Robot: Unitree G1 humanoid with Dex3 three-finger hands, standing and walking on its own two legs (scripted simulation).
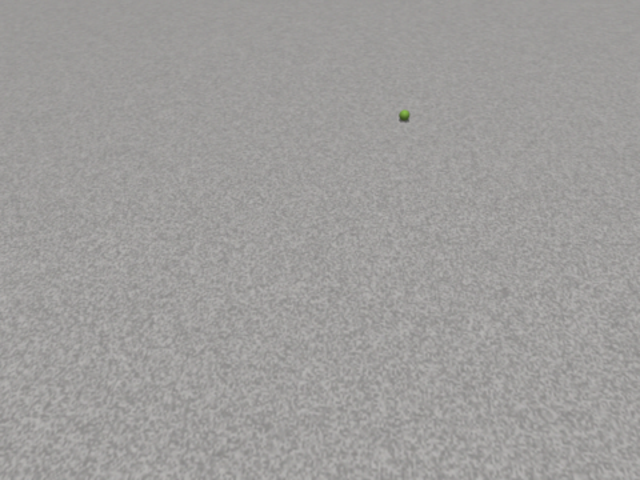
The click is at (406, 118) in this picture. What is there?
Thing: free ball
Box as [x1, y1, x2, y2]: [399, 110, 409, 120]
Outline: 406,110 401,111 399,114 400,118 403,120 406,119 409,115
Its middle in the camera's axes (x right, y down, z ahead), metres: +0.50 -0.71 +2.25
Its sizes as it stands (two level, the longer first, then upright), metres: 0.059 0.059 0.059
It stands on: the floor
